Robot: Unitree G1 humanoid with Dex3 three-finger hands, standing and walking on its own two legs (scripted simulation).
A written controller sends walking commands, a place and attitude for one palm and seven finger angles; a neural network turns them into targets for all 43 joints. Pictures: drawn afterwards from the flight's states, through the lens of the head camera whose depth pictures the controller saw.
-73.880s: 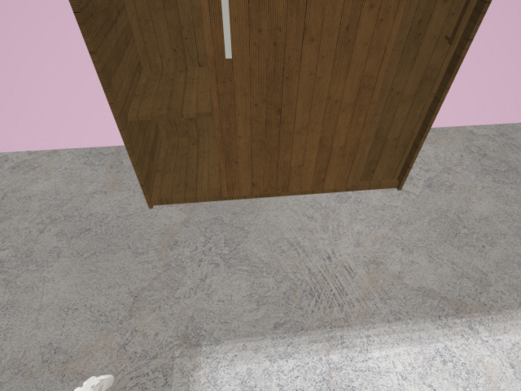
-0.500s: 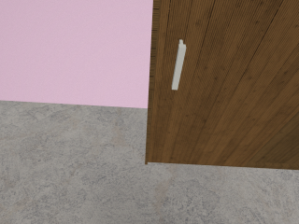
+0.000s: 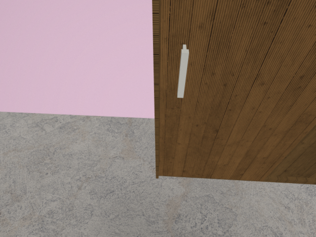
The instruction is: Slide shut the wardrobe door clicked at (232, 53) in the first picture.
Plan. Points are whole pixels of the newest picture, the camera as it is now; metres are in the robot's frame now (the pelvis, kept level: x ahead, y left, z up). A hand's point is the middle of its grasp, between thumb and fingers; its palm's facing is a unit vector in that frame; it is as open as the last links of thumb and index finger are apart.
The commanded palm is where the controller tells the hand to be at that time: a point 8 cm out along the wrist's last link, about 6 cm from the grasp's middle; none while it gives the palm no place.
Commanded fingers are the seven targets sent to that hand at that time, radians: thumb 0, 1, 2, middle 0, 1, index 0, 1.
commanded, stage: come to a stop and stand still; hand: right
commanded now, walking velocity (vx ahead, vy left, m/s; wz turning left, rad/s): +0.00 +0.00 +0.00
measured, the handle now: (182, 72) +0.60 -0.03 +0.11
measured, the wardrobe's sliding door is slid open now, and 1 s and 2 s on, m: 0.00 0.00 0.00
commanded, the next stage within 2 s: look again from close up in 1.00 s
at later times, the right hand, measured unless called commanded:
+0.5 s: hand out of the picture -0.07 -0.20 -0.18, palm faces +0.04 +0.98 -0.18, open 7.3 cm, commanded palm none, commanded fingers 0.00 -0.90 -0.90 0.20 0.30 0.20 0.30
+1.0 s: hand out of the picture -0.10 -0.15 -0.18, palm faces +0.07 +0.99 -0.13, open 7.3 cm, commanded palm none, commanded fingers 0.00 -0.90 -0.90 0.20 0.30 0.20 0.30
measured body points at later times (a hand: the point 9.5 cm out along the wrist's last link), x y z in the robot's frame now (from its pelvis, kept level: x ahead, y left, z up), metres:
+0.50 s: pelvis -0.03 -0.02 +0.00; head -0.05 -0.04 +0.45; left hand +0.02 +0.21 -0.14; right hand -0.07 -0.25 -0.16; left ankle -0.04 +0.13 -0.73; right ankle +0.05 -0.10 -0.73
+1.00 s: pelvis -0.04 +0.00 +0.00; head -0.06 -0.02 +0.45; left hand -0.06 +0.21 -0.15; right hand -0.10 -0.21 -0.17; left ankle -0.04 +0.13 -0.73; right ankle +0.05 -0.10 -0.73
